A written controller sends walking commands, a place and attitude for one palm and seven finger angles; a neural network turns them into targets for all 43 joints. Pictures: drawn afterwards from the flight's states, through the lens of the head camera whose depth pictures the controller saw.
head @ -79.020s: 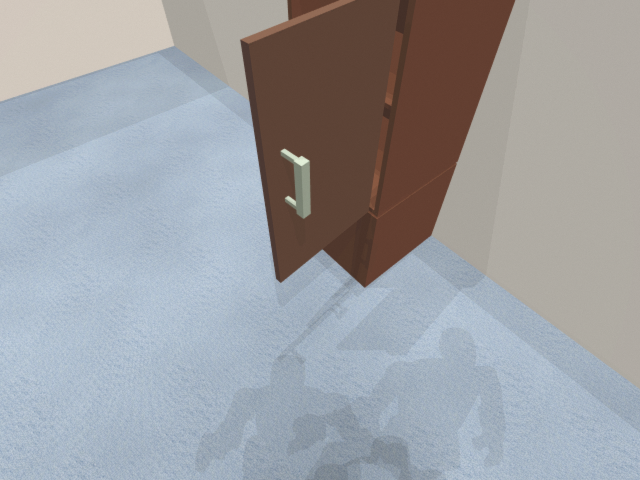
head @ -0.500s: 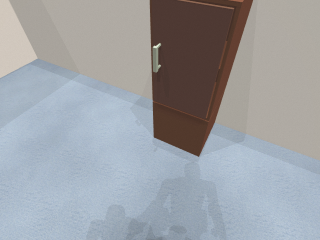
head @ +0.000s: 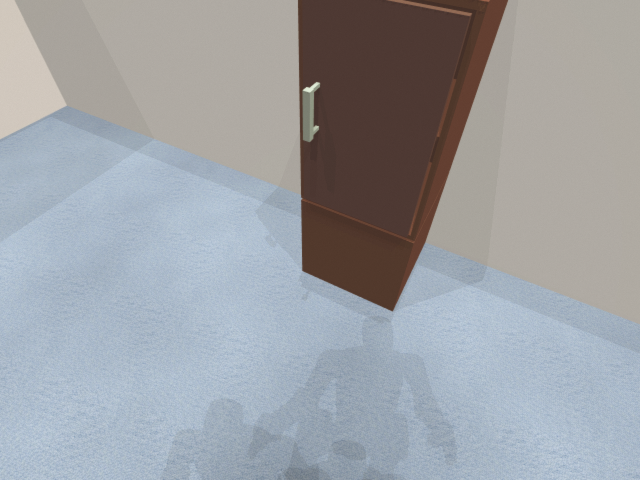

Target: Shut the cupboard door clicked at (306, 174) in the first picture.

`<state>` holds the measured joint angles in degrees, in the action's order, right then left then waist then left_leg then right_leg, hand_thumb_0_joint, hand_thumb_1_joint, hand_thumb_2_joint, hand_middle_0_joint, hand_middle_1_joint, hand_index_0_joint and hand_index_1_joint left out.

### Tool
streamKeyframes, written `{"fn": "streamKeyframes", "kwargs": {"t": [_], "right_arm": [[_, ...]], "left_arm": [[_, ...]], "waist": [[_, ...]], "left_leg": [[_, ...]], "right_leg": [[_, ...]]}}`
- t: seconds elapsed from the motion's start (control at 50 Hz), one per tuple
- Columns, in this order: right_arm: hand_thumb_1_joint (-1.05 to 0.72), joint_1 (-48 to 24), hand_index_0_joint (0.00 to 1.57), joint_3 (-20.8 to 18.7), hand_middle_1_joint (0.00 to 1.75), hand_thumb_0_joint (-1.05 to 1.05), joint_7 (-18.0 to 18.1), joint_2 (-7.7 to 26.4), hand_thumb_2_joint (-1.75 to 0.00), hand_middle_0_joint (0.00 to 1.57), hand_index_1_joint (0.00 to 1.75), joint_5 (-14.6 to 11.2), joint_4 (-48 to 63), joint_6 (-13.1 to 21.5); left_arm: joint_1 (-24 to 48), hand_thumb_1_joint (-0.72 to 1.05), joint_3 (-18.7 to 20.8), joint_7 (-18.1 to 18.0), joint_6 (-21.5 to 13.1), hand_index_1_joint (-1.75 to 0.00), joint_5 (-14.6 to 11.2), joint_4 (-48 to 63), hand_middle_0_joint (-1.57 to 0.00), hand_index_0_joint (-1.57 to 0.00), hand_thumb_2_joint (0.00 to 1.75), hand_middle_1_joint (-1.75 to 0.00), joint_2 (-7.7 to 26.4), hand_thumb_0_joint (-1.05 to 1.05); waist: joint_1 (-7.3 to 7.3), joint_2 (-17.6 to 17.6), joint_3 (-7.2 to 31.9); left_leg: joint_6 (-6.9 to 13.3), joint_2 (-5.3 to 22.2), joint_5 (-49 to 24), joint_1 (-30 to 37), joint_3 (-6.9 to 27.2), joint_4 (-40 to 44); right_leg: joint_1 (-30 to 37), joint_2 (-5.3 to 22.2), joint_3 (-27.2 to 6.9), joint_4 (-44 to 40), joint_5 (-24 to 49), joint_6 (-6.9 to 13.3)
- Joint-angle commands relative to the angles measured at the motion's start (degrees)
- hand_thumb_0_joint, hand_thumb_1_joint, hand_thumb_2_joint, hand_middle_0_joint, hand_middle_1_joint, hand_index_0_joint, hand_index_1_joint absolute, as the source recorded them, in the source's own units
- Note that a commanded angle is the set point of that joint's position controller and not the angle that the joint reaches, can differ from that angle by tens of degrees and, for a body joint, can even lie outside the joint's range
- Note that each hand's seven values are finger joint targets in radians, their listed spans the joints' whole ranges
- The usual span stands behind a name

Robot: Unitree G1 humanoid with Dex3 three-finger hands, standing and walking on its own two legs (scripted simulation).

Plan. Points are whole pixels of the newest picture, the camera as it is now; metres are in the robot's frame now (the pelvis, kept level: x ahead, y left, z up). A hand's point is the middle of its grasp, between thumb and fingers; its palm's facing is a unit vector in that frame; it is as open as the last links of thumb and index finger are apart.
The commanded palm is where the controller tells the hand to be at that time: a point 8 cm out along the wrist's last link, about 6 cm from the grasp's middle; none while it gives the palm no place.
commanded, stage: look to check the result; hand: left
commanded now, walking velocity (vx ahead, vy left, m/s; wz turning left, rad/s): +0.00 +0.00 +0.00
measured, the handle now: (312, 112) +0.93 +0.06 -0.03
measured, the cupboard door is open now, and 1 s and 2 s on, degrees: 0 0 0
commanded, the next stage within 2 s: stand and wait in 0.40 s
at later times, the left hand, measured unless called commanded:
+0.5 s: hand out of the picture +0.08 +0.22 -0.16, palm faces +0.00 -0.95 -0.30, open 7.4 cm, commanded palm none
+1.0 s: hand out of the picture +0.07 +0.21 -0.17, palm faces +0.00 -0.96 -0.28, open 7.4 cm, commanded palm none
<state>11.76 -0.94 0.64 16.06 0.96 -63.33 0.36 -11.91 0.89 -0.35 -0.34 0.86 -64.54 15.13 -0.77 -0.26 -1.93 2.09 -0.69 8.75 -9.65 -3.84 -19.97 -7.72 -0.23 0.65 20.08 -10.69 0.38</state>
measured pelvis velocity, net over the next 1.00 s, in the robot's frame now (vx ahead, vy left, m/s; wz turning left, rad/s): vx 0.04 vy -0.01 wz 0.00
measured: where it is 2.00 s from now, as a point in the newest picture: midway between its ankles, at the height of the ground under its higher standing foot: outside the picture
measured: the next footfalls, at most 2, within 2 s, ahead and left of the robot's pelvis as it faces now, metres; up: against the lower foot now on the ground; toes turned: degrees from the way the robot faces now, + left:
none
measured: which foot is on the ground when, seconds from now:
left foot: down 0.00-1.00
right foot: down 0.00-1.00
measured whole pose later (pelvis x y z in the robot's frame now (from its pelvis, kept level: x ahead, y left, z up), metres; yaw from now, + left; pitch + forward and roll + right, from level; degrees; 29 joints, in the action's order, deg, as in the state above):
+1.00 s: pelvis +0.04 -0.01 +0.00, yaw +0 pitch -1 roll +0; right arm 9.9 0.0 0.9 15.7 0.8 -64.7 0.3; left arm -10.9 0.7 -0.8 -0.8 0.4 -65.3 15.4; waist -0.7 0.0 -2.0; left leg 0.7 0.1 10.6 -5.5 -3.1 -17.5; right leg -3.0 -1.2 1.1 16.6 -12.2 1.5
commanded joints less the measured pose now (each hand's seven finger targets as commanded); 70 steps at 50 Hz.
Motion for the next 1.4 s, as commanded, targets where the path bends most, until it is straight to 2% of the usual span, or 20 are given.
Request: {"fn": "streamKeyframes", "kwargs": {"t": [0.0, 0.26, 0.48, 0.58, 0.72, 0.8, 0.96, 1.02, 1.06, 1.12, 1.16, 1.28, 1.38], "right_arm": [[-0.9, -1.1, 0.2, -1.5, 0.3, 0.0, 0.7, 9.6, -0.9, 0.2, 0.3, -0.1, 2.7, 1.0], [-0.9, -3.4, 0.2, -1.3, 0.3, 0.0, 0.6, 11.2, -0.9, 0.2, 0.3, -0.3, 2.6, 1.0], [-0.9, -4.0, 0.2, -1.1, 0.3, 0.0, 0.7, 10.7, -0.9, 0.2, 0.3, -0.2, 2.1, 1.1], [-0.9, -3.9, 0.2, -1.0, 0.3, 0.0, 0.7, 10.4, -0.9, 0.2, 0.3, -0.2, 2.0, 1.0], [-0.9, -3.3, 0.2, -0.8, 0.3, 0.0, 0.8, 9.9, -0.9, 0.2, 0.3, -0.2, 1.8, 0.9], [-0.9, -2.9, 0.2, -0.8, 0.3, 0.0, 0.9, 9.6, -0.9, 0.2, 0.3, -0.2, 1.6, 0.9], [-0.9, -2.1, 0.2, -0.8, 0.3, 0.0, 1.0, 9.3, -0.9, 0.2, 0.3, -0.3, 1.4, 0.8], [-0.9, -1.8, 0.2, -0.7, 0.3, 0.0, 1.1, 8.9, -0.9, 0.2, 0.3, -0.2, 1.2, 0.8], [-0.9, -1.7, 0.2, -0.8, 0.3, 0.0, 1.1, 9.0, -0.9, 0.2, 0.3, -0.3, 1.3, 0.8], [-0.9, -1.5, 0.2, -0.7, 0.3, 0.0, 1.1, 8.4, -0.9, 0.2, 0.3, -0.2, 1.0, 0.7], [-0.9, -1.4, 0.2, -0.8, 0.3, 0.0, 1.1, 8.6, -0.9, 0.2, 0.3, -0.3, 1.2, 0.7], [-0.9, -1.1, 0.2, -0.7, 0.3, 0.0, 1.1, 8.2, -0.9, 0.2, 0.3, -0.2, 1.0, 0.7], [-0.9, -0.9, 0.2, -0.7, 0.3, 0.0, 1.1, 8.1, -0.9, 0.2, 0.3, -0.2, 0.9, 0.8]], "left_arm": [[0.4, 0.9, 1.6, -0.5, -1.1, -0.3, 0.1, 2.2, -0.2, -0.2, 0.9, -0.3, 10.1, 0.0], [2.0, 0.9, 1.6, -0.6, -1.3, -0.3, 0.0, 2.0, -0.2, -0.2, 0.9, -0.3, 11.7, 0.0], [2.5, 0.9, 1.6, -0.8, -1.4, -0.3, 0.0, 2.2, -0.2, -0.2, 0.9, -0.3, 11.5, 0.0], [2.4, 0.9, 1.6, -0.8, -1.4, -0.3, 0.0, 2.2, -0.2, -0.2, 0.9, -0.3, 11.2, 0.0], [1.8, 0.9, 1.5, -0.9, -1.4, -0.3, -0.1, 1.9, -0.2, -0.2, 0.9, -0.3, 10.8, 0.0], [1.3, 0.9, 1.5, -0.9, -1.4, -0.3, -0.2, 1.7, -0.2, -0.2, 0.9, -0.3, 10.4, 0.0], [0.2, 0.9, 1.6, -1.1, -1.6, -0.3, -0.2, 1.5, -0.2, -0.2, 0.9, -0.3, 10.2, 0.0], [0.3, 0.9, 1.4, -1.1, -1.5, -0.3, -0.3, 1.4, -0.2, -0.2, 0.9, -0.3, 9.8, 0.0], [0.0, 0.9, 1.5, -1.1, -1.5, -0.3, -0.2, 1.5, -0.2, -0.2, 0.9, -0.3, 9.9, 0.0], [0.0, 0.9, 1.4, -1.1, -1.4, -0.3, -0.2, 1.2, -0.2, -0.2, 0.9, -0.3, 9.4, 0.0], [-0.3, 0.9, 1.5, -1.1, -1.5, -0.3, -0.2, 1.3, -0.2, -0.2, 0.9, -0.3, 9.4, 0.0], [-0.1, 0.9, 1.3, -1.1, -1.4, -0.3, -0.2, 1.2, -0.2, -0.2, 0.9, -0.3, 9.1, 0.0], [-0.4, 0.9, 1.4, -1.1, -1.4, -0.3, -0.2, 1.3, -0.2, -0.2, 0.9, -0.3, 9.0, 0.0]], "waist": [[0.25, 0.7, 1.1], [0.39, -0.1, 2.3], [0.34, -0.1, 2.8], [0.36, 0.7, 2.1], [0.32, 0.1, 1.8], [0.36, 0.6, 2.8], [0.44, -0.4, 2.4], [0.29, 0.5, 2.4], [0.38, 0.4, 2.5], [0.36, 0.4, 0.7], [0.35, -0.5, 1.3], [0.29, 0.0, 0.2], [0.33, 0.1, 1.0]], "left_leg": [[-0.1, 7.6, -0.5, 2.5, 8.4, 4.8], [-0.2, 8.0, -6.3, 5.0, 8.0, 4.5], [-0.5, 8.0, -9.8, 5.9, 7.8, 4.4], [-0.6, 7.9, -9.2, 5.7, 7.6, 4.6], [-0.8, 7.9, -9.0, 5.8, 7.4, 4.5], [-0.7, 7.9, -9.9, 6.4, 7.3, 4.2], [-0.7, 8.0, -10.4, 6.7, 7.0, 3.9], [-0.8, 7.9, -10.6, 6.5, 6.9, 3.8], [-0.7, 7.9, -10.7, 6.7, 7.0, 3.8], [-0.9, 7.8, -8.9, 5.8, 6.9, 4.3], [-0.7, 7.9, -8.9, 6.3, 7.1, 4.2], [-0.8, 7.9, -8.0, 5.6, 7.0, 4.5], [-0.8, 7.9, -8.3, 6.1, 7.0, 4.4]], "right_leg": [[-2.1, 6.2, -6.5, -4.6, 1.9, 2.4], [-0.1, 6.6, -6.1, -4.9, 6.8, 2.2], [1.6, 7.0, -5.6, -4.8, 10.9, 2.1], [1.8, 7.0, -5.8, -5.2, 10.6, 2.2], [2.1, 7.0, -5.8, -5.4, 11.5, 2.3], [2.7, 7.1, -5.8, -5.2, 12.5, 2.4], [2.7, 7.1, -5.8, -5.2, 14.4, 2.5], [3.1, 7.0, -5.9, -5.1, 14.8, 2.5], [3.0, 7.0, -5.8, -5.2, 14.4, 2.5], [2.3, 6.9, -5.9, -5.7, 12.7, 2.4], [2.2, 6.8, -5.9, -5.7, 12.4, 2.5], [1.9, 6.8, -5.8, -6.0, 10.9, 2.4], [2.2, 6.9, -5.9, -6.0, 11.4, 2.4]]}}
